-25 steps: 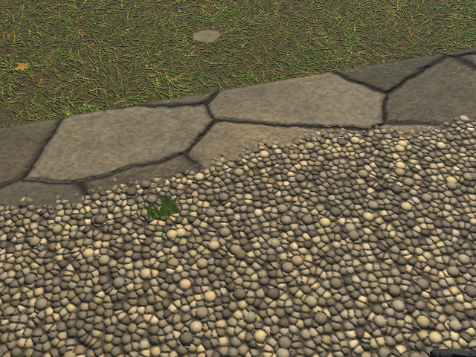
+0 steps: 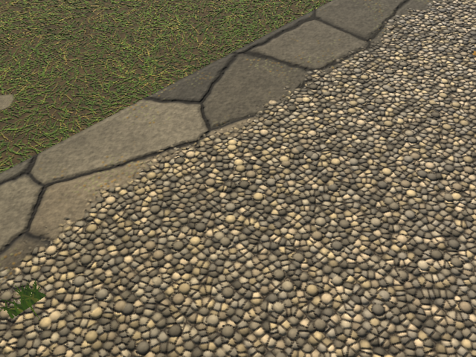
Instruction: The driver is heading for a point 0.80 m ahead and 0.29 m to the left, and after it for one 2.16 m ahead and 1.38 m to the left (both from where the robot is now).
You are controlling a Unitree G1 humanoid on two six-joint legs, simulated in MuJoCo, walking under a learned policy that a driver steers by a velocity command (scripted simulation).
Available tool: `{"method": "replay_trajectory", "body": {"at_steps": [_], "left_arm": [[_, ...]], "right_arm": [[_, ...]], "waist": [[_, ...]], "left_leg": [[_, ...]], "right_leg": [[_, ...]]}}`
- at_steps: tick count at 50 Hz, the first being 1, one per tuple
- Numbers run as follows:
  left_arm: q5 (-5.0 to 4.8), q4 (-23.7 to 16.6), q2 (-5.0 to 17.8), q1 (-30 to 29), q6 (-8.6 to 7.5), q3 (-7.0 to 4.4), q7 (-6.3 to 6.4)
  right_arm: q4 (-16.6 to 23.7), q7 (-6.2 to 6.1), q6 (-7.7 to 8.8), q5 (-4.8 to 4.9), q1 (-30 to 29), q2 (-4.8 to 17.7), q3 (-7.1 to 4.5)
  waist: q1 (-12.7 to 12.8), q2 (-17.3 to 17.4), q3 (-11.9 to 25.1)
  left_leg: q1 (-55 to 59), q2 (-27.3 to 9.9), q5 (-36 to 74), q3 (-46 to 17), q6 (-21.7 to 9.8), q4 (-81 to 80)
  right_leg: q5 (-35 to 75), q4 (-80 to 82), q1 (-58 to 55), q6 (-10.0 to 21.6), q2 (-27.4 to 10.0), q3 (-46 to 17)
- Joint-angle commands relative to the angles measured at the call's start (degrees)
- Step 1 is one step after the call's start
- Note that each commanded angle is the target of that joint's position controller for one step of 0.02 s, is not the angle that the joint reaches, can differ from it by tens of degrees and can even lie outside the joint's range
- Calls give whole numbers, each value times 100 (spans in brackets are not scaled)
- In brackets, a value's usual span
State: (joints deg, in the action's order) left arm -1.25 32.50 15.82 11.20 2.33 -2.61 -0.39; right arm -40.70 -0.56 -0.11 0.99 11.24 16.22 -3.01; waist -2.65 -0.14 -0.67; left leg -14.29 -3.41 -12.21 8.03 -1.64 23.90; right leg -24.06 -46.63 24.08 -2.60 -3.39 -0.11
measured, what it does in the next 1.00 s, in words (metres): walks ahead, turning left: right foot, then left foot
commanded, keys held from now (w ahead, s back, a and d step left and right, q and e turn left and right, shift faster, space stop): w+q+shift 0.70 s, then q+shift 0.26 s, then shift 0.04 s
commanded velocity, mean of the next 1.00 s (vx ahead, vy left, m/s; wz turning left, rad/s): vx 0.71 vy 0.00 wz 0.66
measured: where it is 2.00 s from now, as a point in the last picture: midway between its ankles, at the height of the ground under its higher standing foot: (168, 278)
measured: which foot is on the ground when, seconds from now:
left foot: down 0.00-0.06, up 0.08-0.50, down 0.52-0.94, up 0.96-1.00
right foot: up 0.00-0.06, down 0.08-0.52, up 0.54-0.92, down 0.94-1.00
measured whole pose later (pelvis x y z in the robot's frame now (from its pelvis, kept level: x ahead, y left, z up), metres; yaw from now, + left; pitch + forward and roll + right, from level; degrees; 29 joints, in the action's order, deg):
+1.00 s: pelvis +0.62 +0.13 -0.04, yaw +46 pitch +3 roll -2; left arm 1.8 30.9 15.3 -2.3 -6.6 -0.7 0.9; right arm -42.1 -1.2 -0.4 1.8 20.6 18.6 -3.7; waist -5.8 0.5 -5.7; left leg -14.6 9.5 -34.7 -14.3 1.4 71.3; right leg -3.7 -31.1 32.4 1.4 2.1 -1.4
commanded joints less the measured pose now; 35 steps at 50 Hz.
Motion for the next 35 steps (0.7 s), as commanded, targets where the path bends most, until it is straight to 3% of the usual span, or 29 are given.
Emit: {"method": "replay_trajectory", "body": {"at_steps": [1,2,3,4,5,6,7,8,9,10,13,18,20,22,23,24,25,26,27,28,29,30,32,34,35], "left_arm": [[-17,-175,485,339,-223,-140,-68],[-13,77,441,743,-287,-151,-66],[-14,362,527,1388,-336,-207,-30],[64,531,868,2246,-393,-297,32],[121,395,1494,2040,-468,-444,65],[159,375,1206,1997,-629,-417,70],[547,339,1017,1624,-591,-246,75],[471,331,823,1132,-614,-184,45],[374,305,692,845,-653,-120,49],[345,322,587,748,-701,-78,52],[366,578,537,1004,-799,-83,21],[347,1071,525,1421,-888,-84,91],[342,1240,602,1454,-875,-73,136],[359,1346,882,1508,-827,-115,220],[406,1344,1075,1403,-742,-163,272],[465,1287,1270,1169,-637,-229,305],[443,1168,1396,956,-587,-268,268],[421,1144,1150,854,-624,-215,180],[315,575,250,873,-760,17,19],[360,265,629,84,-912,22,17],[334,135,660,-119,-1016,44,-5],[343,207,649,45,-1057,80,5],[538,283,566,250,-857,136,9],[615,267,506,244,-618,167,-18],[606,113,480,-95,-565,196,-40]], "right_arm": [[221,104,204,187,-82,1124,-292],[158,138,208,235,-82,1020,-243],[171,175,252,194,-162,702,-131],[365,282,336,81,-496,80,80],[671,356,511,174,-599,126,39],[767,325,594,306,-1009,493,-41],[626,323,377,-389,-992,488,-111],[440,373,273,-420,-593,591,-183],[265,451,177,-398,-280,716,-236],[146,512,93,-374,-69,771,-273],[162,574,8,-242,-274,556,-221],[453,689,29,-293,-1068,345,-64],[602,700,17,-267,-1246,206,34],[644,613,-12,-198,-1020,254,55],[540,563,-15,-168,-466,401,8],[301,510,-7,-135,524,621,-93],[-26,428,54,-163,1644,972,-262],[-232,301,59,-200,2153,1314,-440],[-109,254,-42,-271,1433,1867,-567],[63,274,-51,-157,1410,1768,-581],[-54,206,-20,-174,1491,1657,-554],[-154,169,33,-194,1434,1349,-479],[-71,89,187,-211,941,1055,-345],[-29,114,328,-142,877,943,-270],[-24,130,384,-108,907,977,-269]], "waist": [[272,869,275],[507,637,132],[822,370,209],[1209,-821,496],[1009,-1364,94],[1201,-869,-139],[1032,-667,-403],[650,-741,-581],[458,-901,-558],[350,-903,-499],[368,-626,-701],[515,-431,-1055],[463,-395,-1025],[242,-617,-533],[-98,-793,-137],[-604,-943,397],[-1094,-782,952],[-1233,-138,1087],[-302,1687,1004],[-669,551,1227],[-510,189,741],[-148,-377,189],[365,-451,-224],[505,-336,-419],[451,-279,-574]], "left_leg": [[-167,-1362,-2111,-1543,-1030,-1255],[-685,-1181,-2132,-1407,-930,-951],[-1625,-876,-1939,-1160,-670,-279],[-3054,-202,-1967,-567,-229,2077],[-4860,239,-1878,-822,-159,3317],[-5328,34,-1411,-1612,-224,4156],[-4925,231,-766,-1607,-177,4090],[-4474,141,-256,-1565,-55,4041],[-3951,116,76,-1353,65,4127],[-3613,136,336,-1225,133,4288],[-3718,111,801,-1087,107,4288],[-3784,-16,1071,-340,-312,3119],[-3203,142,816,147,-600,2445],[-2231,618,455,596,-912,2123],[-1686,811,92,604,-1046,2094],[-730,987,-416,512,-1193,2182],[758,1147,-793,134,-1355,1849],[2091,787,-1251,-790,-1525,1247],[3316,-721,-2555,-4317,-2447,84],[3325,-951,-2519,-5484,-2513,-682],[2802,-1032,-2309,-5256,-2283,-1017],[1907,-910,-1789,-4807,-2054,-1159],[595,-367,-1115,-3801,-1858,-1209],[-169,-34,-847,-3299,-1847,-1376],[-492,103,-655,-3106,-1815,-1536]], "right_leg": [[174,1565,-1070,542,255,393],[651,2377,-1883,721,383,542],[685,2616,-3159,834,262,309],[-187,3060,-4433,1084,-1054,-1509],[-889,3159,-4472,1728,-2147,-2967],[-1823,3599,-3980,1922,-2280,-3174],[-1504,3843,-3430,1294,-1901,-2381],[-707,3954,-2961,956,-1469,-1569],[-64,4066,-2531,779,-1169,-910],[326,4134,-2262,712,-997,-463],[907,4244,-2149,703,-924,206],[2307,4362,-2696,577,-955,1043],[4327,4067,-2871,447,-913,1470],[7848,3220,-3261,373,-1012,1636],[8929,2398,-3459,368,-1129,1630],[9469,1178,-3332,463,-1265,1563],[8755,-404,-2596,610,-1243,1408],[5562,-2392,-1215,553,-674,1409],[-92,-4584,1738,164,703,863],[303,-4809,2448,291,571,-434],[511,-4456,2544,346,254,-591],[696,-3729,2249,371,-19,-554],[548,-3050,1605,216,-286,-536],[424,-2486,1434,33,-426,-375],[671,-2024,1419,-41,-468,-227]]}}
Next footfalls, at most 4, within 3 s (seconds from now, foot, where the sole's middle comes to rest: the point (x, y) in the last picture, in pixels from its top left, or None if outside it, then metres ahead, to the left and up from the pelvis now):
0.08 right None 0.00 -0.14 -0.78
0.52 left None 0.39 0.09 -0.78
0.94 right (179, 242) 0.85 0.18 -0.78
1.32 left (124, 299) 0.66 0.34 -0.78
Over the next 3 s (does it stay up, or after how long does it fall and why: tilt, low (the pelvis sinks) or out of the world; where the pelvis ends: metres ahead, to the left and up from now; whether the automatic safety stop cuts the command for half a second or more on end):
stays up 1.16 0.79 -0.01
